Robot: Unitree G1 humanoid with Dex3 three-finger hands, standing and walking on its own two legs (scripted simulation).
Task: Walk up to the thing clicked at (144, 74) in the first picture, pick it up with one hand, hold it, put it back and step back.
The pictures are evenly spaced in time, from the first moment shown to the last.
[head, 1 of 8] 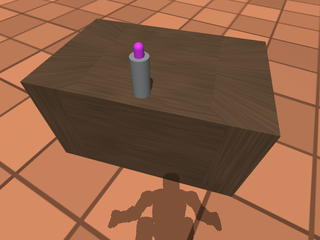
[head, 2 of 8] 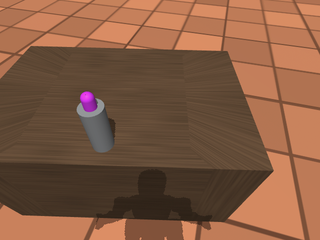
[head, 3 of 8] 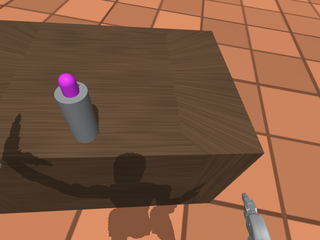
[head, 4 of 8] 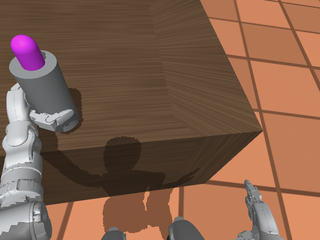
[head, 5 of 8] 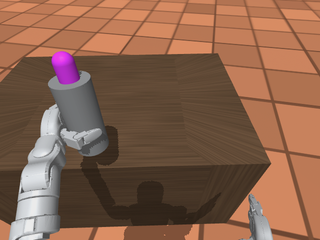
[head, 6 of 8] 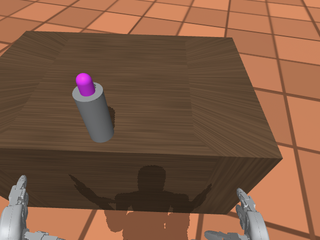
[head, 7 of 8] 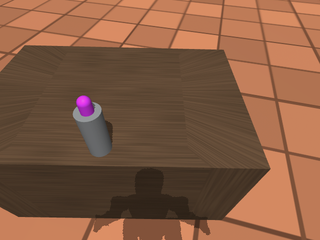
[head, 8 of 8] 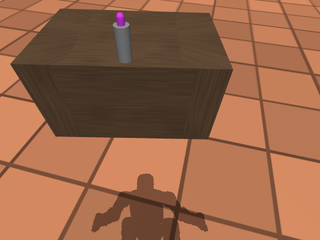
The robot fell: no
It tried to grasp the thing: yes
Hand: left
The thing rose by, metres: 0.23
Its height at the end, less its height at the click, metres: +0.00
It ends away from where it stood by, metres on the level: 0.02
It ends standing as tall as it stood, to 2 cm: yes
